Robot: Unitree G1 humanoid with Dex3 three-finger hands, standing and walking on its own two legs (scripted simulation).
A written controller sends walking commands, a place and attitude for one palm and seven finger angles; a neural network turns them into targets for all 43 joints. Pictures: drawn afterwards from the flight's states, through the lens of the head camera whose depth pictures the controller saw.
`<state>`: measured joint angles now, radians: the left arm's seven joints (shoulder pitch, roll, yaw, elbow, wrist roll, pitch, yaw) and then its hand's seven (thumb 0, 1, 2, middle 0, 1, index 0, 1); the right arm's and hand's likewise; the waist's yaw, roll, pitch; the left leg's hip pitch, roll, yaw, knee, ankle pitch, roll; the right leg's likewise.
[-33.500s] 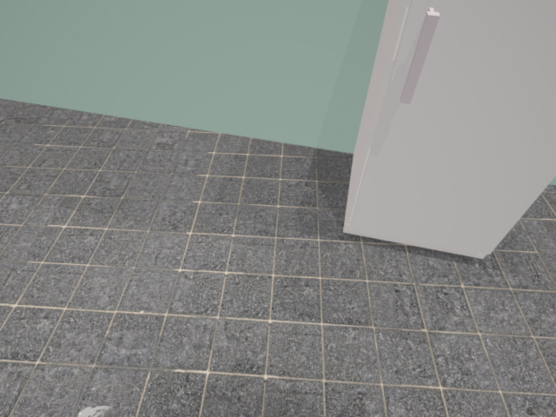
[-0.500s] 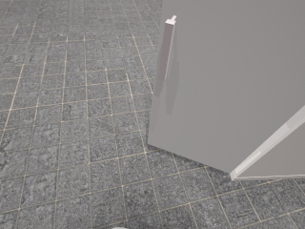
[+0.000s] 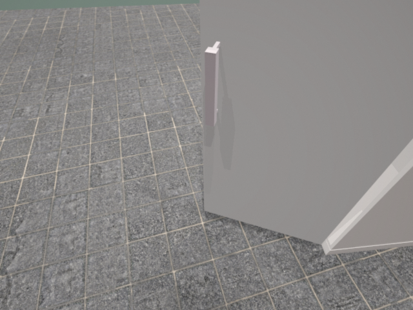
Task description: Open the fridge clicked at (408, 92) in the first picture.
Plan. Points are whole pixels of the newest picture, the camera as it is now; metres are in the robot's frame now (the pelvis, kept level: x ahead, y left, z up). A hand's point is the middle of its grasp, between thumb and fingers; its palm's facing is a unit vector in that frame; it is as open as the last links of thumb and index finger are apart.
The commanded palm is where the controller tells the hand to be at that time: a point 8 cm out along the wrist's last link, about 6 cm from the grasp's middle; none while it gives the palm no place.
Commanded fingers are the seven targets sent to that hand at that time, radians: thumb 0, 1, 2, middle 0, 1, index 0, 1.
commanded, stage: let the arm hang, fingers relaxed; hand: left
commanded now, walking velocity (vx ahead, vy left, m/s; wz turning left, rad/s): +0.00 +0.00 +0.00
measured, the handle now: (213, 86) +0.65 +0.02 +0.09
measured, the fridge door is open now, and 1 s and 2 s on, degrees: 66 66 66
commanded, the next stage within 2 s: look to check the result in 0.16 s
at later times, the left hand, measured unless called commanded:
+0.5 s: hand out of the picture +0.09 +0.22 -0.16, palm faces -0.03 -0.94 -0.33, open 7.4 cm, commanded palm none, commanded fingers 0.00 0.90 0.90 -0.20 -0.30 -0.20 -0.30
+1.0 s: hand out of the picture +0.10 +0.20 -0.16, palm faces -0.02 -0.95 -0.31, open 7.4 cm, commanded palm none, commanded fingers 0.00 0.90 0.90 -0.20 -0.30 -0.20 -0.30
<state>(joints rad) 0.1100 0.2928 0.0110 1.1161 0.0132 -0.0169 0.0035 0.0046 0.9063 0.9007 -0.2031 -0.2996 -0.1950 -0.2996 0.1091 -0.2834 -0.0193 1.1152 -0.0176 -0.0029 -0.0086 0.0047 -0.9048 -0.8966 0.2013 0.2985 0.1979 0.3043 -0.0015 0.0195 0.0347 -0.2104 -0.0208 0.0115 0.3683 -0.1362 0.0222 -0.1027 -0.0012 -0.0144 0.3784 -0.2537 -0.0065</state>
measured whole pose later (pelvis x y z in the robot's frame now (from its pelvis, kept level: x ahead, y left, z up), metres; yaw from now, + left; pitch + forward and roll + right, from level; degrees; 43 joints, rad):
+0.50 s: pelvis +0.03 -0.02 +0.00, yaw -1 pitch -1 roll +0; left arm 0.12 0.32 0.01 1.13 0.01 -0.01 0.01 0.01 0.90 0.90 -0.21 -0.30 -0.20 -0.30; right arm 0.11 -0.32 -0.01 1.13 -0.01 0.01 -0.01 0.01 -0.90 -0.90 0.20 0.30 0.20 0.30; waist 0.00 0.01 0.07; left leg -0.16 0.01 0.01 0.34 -0.16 -0.01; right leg -0.04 0.03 -0.01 0.31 -0.25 -0.03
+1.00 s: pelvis +0.03 -0.03 +0.00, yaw -1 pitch -1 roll +0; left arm 0.12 0.29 0.01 1.13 0.01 -0.01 0.01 0.01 0.90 0.90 -0.21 -0.30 -0.20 -0.30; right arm 0.11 -0.30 -0.01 1.13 -0.01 0.01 -0.02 0.00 -0.90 -0.90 0.20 0.30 0.20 0.30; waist 0.00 0.00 0.06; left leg -0.14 0.02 0.01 0.33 -0.17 -0.02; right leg -0.01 0.04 -0.01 0.30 -0.25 -0.04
